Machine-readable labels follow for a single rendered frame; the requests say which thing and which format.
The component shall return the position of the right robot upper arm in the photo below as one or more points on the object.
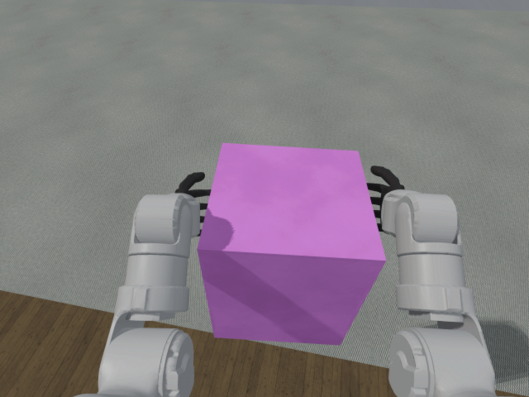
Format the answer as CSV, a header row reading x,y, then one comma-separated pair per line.
x,y
433,362

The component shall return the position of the right robot forearm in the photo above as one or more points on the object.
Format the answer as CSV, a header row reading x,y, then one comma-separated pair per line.
x,y
431,270

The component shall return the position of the left robot forearm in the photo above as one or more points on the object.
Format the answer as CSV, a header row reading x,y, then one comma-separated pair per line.
x,y
155,287

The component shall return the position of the carton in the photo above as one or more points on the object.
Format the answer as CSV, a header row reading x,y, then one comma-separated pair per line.
x,y
290,246

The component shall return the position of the left robot upper arm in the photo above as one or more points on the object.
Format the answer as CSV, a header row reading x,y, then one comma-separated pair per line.
x,y
147,362

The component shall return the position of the robot left hand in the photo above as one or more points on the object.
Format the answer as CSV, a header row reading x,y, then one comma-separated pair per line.
x,y
189,181

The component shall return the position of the robot right hand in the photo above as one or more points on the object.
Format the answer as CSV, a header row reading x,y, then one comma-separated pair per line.
x,y
393,183

